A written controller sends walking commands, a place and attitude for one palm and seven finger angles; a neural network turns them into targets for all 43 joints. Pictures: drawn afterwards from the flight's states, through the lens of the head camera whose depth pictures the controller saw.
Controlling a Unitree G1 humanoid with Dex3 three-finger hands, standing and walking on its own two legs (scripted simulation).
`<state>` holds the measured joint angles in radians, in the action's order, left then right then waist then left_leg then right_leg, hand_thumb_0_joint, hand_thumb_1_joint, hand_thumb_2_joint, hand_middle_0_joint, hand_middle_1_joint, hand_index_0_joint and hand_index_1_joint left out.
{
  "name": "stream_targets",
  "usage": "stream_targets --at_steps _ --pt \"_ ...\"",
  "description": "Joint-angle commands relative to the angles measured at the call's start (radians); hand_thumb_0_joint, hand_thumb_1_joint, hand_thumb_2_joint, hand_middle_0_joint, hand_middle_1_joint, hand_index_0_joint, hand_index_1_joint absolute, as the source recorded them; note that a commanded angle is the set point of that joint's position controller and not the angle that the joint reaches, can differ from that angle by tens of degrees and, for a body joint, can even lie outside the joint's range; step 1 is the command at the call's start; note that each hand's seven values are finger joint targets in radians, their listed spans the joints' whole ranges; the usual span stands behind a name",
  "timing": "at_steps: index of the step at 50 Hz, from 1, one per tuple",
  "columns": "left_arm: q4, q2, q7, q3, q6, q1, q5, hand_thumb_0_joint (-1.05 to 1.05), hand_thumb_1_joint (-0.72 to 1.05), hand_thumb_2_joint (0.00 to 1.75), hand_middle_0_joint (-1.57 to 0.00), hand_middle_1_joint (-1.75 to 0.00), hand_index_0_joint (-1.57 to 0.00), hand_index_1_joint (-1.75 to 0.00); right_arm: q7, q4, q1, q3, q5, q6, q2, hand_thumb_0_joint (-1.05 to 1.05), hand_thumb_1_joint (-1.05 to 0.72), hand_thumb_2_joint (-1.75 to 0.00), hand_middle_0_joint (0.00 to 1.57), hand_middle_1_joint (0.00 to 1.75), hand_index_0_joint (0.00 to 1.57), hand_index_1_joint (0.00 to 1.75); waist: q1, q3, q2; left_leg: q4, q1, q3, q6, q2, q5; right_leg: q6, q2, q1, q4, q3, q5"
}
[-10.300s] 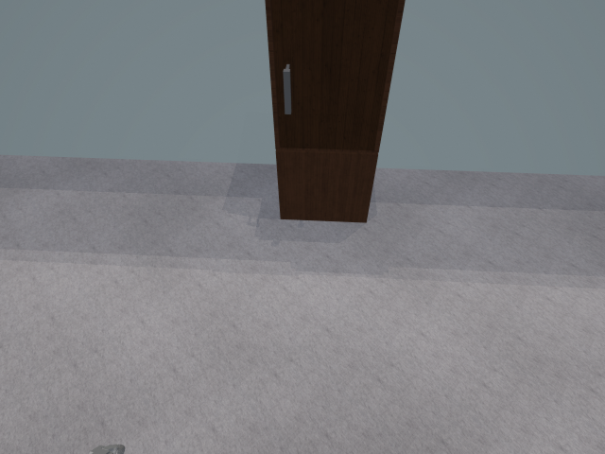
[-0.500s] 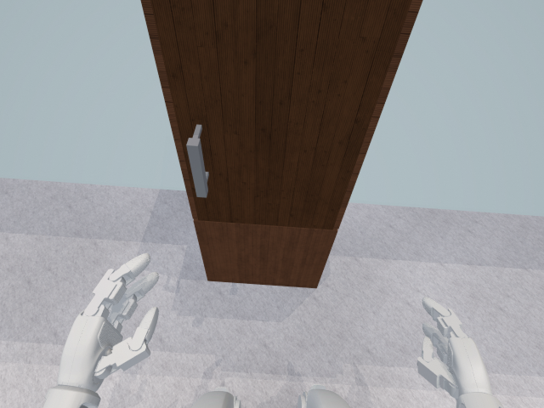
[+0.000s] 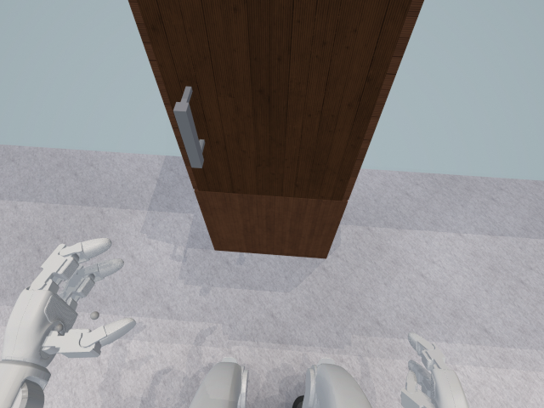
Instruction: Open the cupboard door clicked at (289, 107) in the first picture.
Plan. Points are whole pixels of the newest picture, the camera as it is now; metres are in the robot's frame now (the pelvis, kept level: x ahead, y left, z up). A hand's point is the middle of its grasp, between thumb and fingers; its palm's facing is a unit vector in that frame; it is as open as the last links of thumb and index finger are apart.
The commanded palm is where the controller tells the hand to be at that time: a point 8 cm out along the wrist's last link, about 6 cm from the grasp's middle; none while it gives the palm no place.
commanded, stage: raise the hand with hooked fingers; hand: left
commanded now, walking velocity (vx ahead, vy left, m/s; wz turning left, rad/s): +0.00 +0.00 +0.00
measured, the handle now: (192, 129) +0.58 +0.18 +0.01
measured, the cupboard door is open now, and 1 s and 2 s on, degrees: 0 0 0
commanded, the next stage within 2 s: move the hooked fingers beside the handle in 1.24 s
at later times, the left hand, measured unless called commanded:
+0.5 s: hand (57, 296) +0.25 +0.30 +0.03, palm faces -0.03 -1.00 -0.05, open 13.8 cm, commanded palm +0.24 +0.35 +0.04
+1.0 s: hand (53, 274) +0.28 +0.32 +0.03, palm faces -0.05 -1.00 -0.04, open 14.0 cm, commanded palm +0.27 +0.36 +0.04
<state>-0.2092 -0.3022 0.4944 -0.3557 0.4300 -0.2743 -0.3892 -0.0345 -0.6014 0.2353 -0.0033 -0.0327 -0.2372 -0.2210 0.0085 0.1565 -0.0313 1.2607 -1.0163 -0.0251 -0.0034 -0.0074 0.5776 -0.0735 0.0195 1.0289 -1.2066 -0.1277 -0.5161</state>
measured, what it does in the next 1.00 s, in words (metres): stands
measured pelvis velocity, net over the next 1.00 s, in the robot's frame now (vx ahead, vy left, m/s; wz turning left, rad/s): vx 0.00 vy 0.05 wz -0.02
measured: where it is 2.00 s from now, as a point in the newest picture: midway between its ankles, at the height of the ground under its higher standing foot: outside the picture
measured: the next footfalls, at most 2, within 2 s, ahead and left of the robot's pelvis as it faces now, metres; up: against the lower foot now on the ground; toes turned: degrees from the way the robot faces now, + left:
none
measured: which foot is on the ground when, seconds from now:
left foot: down 0.00-1.00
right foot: down 0.00-1.00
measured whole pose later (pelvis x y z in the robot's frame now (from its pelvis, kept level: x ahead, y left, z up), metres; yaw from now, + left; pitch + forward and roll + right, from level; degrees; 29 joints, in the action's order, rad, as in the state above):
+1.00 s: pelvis +0.00 +0.05 +0.00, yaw -1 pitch +21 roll -5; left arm -0.38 -0.42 0.56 -0.43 0.39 -0.03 -0.38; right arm -0.03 -0.53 0.26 0.02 -0.03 -0.20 -0.29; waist 0.02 0.16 -0.02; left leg 1.28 -1.08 0.00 -0.07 0.01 0.58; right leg -0.01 0.00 1.07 -1.18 -0.10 -0.49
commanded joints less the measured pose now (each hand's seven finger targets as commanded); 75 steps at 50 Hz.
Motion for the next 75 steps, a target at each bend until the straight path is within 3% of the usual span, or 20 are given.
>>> stream_targets --at_steps 1,7,10,15,19,28,31,34,36,40,42,45,48,52,57,59,67,71,72,75 --pt "0.119 -0.181 -0.005 -0.087 0.104 0.039 -0.020 0.00 -0.13 0.46 -0.27 -0.96 -0.27 -0.96 -0.016 0.170 -0.053 -0.067 -0.007 -0.066 -0.164 0.00 -0.90 -0.90 0.20 0.30 0.20 0.30 -0.013 0.243 0.059 -0.129 -0.001 -0.006 -0.031 0.015 -0.254 0.072 -0.043 -0.328 0.235 0.224 0.092" --pt "0.140 -0.223 0.000 -0.103 0.134 0.084 -0.026 0.00 -0.27 0.40 -0.28 -1.05 -0.28 -1.05 -0.020 0.184 -0.026 -0.067 -0.006 -0.068 -0.188 0.00 -0.90 -0.90 0.20 0.30 0.20 0.30 -0.018 0.265 -0.011 -0.167 0.064 -0.011 -0.033 0.016 -0.255 0.050 -0.019 -0.272 0.196 0.162 0.068" --pt "0.134 -0.228 -0.010 -0.101 0.126 0.123 -0.028 0.00 -0.34 0.37 -0.29 -1.10 -0.29 -1.10 -0.022 0.192 -0.022 -0.063 -0.002 -0.062 -0.200 0.00 -0.90 -0.90 0.20 0.30 0.20 0.30 -0.009 0.235 -0.029 -0.186 0.087 -0.027 -0.029 0.014 -0.245 0.042 -0.004 -0.217 0.172 0.122 0.067" --pt "0.139 -0.250 -0.014 -0.099 0.095 0.158 -0.012 0.00 -0.45 0.32 -0.30 -1.17 -0.30 -1.17 -0.019 0.209 -0.008 -0.056 0.000 -0.050 -0.217 0.00 -0.90 -0.90 0.20 0.30 0.20 0.30 -0.008 0.251 -0.086 -0.222 0.161 -0.054 -0.010 0.011 -0.278 0.035 0.006 -0.168 0.141 0.071 0.115" --pt "0.117 -0.257 -0.005 -0.101 0.068 0.194 -0.006 0.00 -0.50 0.30 -0.30 -1.20 -0.30 -1.20 -0.017 0.214 -0.005 -0.049 -0.002 -0.039 -0.223 0.00 -0.90 -0.90 0.20 0.30 0.20 0.30 -0.003 0.258 -0.089 -0.231 0.173 -0.067 0.000 0.010 -0.267 0.040 0.004 -0.151 0.141 0.061 0.112" --pt "0.072 -0.290 0.040 -0.121 0.037 0.310 -0.010 0.00 -0.50 0.30 -0.30 -1.20 -0.30 -1.20 -0.018 0.208 0.009 -0.049 -0.002 -0.028 -0.238 0.00 -0.90 -0.90 0.20 0.30 0.20 0.30 0.002 0.299 -0.087 -0.225 0.247 -0.108 0.040 -0.004 -0.383 0.037 0.009 -0.086 0.107 0.038 0.146" --pt "0.070 -0.322 0.052 -0.137 0.030 0.347 -0.006 0.00 -0.50 0.30 -0.30 -1.20 -0.30 -1.20 -0.016 0.203 0.015 -0.049 -0.002 -0.025 -0.242 0.00 -0.90 -0.90 0.20 0.30 0.20 0.30 -0.007 0.327 -0.135 -0.231 0.294 -0.121 0.055 -0.010 -0.424 0.033 0.009 -0.061 0.100 0.037 0.142" --pt "0.032 -0.329 0.057 -0.149 0.017 0.353 -0.009 0.00 -0.50 0.30 -0.30 -1.20 -0.30 -1.20 -0.018 0.201 0.021 -0.051 -0.005 -0.018 -0.246 0.00 -0.90 -0.90 0.20 0.30 0.20 0.30 -0.003 0.317 -0.106 -0.235 0.290 -0.130 0.057 -0.013 -0.430 0.038 0.008 -0.051 0.100 0.034 0.142" --pt "0.032 -0.362 0.066 -0.172 0.017 0.392 -0.012 0.00 -0.50 0.30 -0.30 -1.20 -0.30 -1.20 -0.019 0.194 0.024 -0.050 -0.004 -0.014 -0.249 0.00 -0.90 -0.90 0.20 0.30 0.20 0.30 -0.007 0.339 -0.127 -0.227 0.303 -0.129 0.063 -0.014 -0.465 0.034 0.008 -0.051 0.096 0.034 0.151" --pt "-0.023 -0.330 0.084 -0.157 0.006 0.351 -0.030 0.00 -0.50 0.30 -0.30 -1.20 -0.30 -1.20 -0.017 0.205 0.024 -0.051 -0.009 -0.010 -0.246 0.00 -0.90 -0.90 0.20 0.30 0.20 0.30 -0.009 0.332 -0.082 -0.222 0.256 -0.110 0.046 -0.005 -0.432 0.032 0.012 -0.087 0.113 0.040 0.151" --pt "0.009 -0.346 0.082 -0.161 0.007 0.350 -0.025 0.00 -0.50 0.30 -0.30 -1.20 -0.30 -1.20 -0.013 0.205 0.028 -0.055 -0.009 -0.009 -0.248 0.00 -0.90 -0.90 0.20 0.30 0.20 0.30 -0.012 0.355 -0.106 -0.218 0.282 -0.105 0.048 -0.009 -0.482 0.035 0.008 -0.094 0.117 0.042 0.172" --pt "0.011 -0.362 0.067 -0.179 0.012 0.345 -0.024 0.00 -0.50 0.30 -0.30 -1.20 -0.30 -1.20 -0.009 0.205 0.032 -0.055 -0.005 -0.008 -0.246 0.00 -0.90 -0.90 0.20 0.30 0.20 0.30 -0.012 0.345 -0.089 -0.206 0.247 -0.098 0.041 -0.006 -0.476 0.033 0.011 -0.105 0.114 0.044 0.177" --pt "0.001 -0.348 0.057 -0.175 0.024 0.337 -0.025 0.00 -0.50 0.30 -0.30 -1.20 -0.30 -1.20 -0.010 0.204 0.029 -0.053 -0.007 -0.001 -0.242 0.00 -0.90 -0.90 0.20 0.30 0.20 0.30 -0.005 0.319 -0.068 -0.209 0.217 -0.085 0.031 -0.003 -0.411 0.037 0.010 -0.114 0.123 0.048 0.158" --pt "0.022 -0.362 0.048 -0.175 0.036 0.345 -0.018 0.00 -0.50 0.30 -0.30 -1.20 -0.30 -1.20 -0.012 0.207 0.023 -0.050 -0.007 0.001 -0.238 0.00 -0.90 -0.90 0.20 0.30 0.20 0.30 -0.007 0.328 -0.116 -0.217 0.220 -0.081 0.027 0.001 -0.372 0.034 0.007 -0.120 0.128 0.056 0.144" --pt "0.035 -0.371 0.046 -0.181 0.038 0.341 -0.020 0.00 -0.50 0.30 -0.30 -1.20 -0.30 -1.20 -0.015 0.204 0.022 -0.047 -0.007 0.002 -0.234 0.00 -0.90 -0.90 0.20 0.30 0.20 0.30 -0.005 0.342 -0.106 -0.205 0.205 -0.069 0.015 0.003 -0.375 0.037 0.006 -0.153 0.136 0.065 0.164" --pt "0.021 -0.357 0.047 -0.175 0.036 0.341 -0.024 0.00 -0.50 0.30 -0.30 -1.20 -0.30 -1.20 -0.018 0.203 0.019 -0.047 -0.009 0.003 -0.231 0.00 -0.90 -0.90 0.20 0.30 0.20 0.30 0.003 0.330 -0.066 -0.196 0.174 -0.062 0.002 0.005 -0.347 0.040 0.006 -0.166 0.142 0.070 0.163" --pt "0.009 -0.356 0.056 -0.171 0.031 0.347 -0.023 0.00 -0.50 0.30 -0.30 -1.20 -0.30 -1.20 -0.023 0.201 0.022 -0.044 -0.010 0.001 -0.228 0.00 -0.90 -0.90 0.20 0.30 0.20 0.30 0.005 0.344 -0.052 -0.175 0.155 -0.048 -0.010 0.007 -0.363 0.042 0.005 -0.191 0.140 0.082 0.200" --pt "-0.049 -0.374 0.049 -0.162 0.034 0.513 -0.006 0.00 -0.50 0.30 -0.30 -1.20 -0.30 -1.20 -0.034 0.175 0.024 -0.036 -0.008 0.006 -0.233 0.00 -0.90 -0.90 0.20 0.30 0.20 0.30 0.032 0.302 -0.056 -0.153 0.105 -0.046 -0.017 0.005 -0.280 0.042 0.005 -0.138 0.134 0.092 0.140" --pt "-0.063 -0.346 0.052 -0.134 0.034 0.542 -0.006 0.00 -0.50 0.30 -0.30 -1.20 -0.30 -1.20 -0.037 0.176 0.023 -0.035 -0.008 0.005 -0.231 0.00 -0.90 -0.90 0.20 0.30 0.20 0.30 0.039 0.303 -0.053 -0.148 0.100 -0.044 -0.021 0.008 -0.269 0.044 0.002 -0.137 0.136 0.096 0.135" --pt "-0.084 -0.390 0.058 -0.150 0.031 0.591 0.003 0.00 -0.50 0.30 -0.30 -1.20 -0.30 -1.20 -0.041 0.174 0.028 -0.032 -0.007 0.008 -0.236 0.00 -0.90 -0.90 0.20 0.30 0.20 0.30 0.027 0.337 -0.081 -0.142 0.097 -0.038 -0.024 0.009 -0.280 0.037 0.001 -0.159 0.133 0.107 0.144"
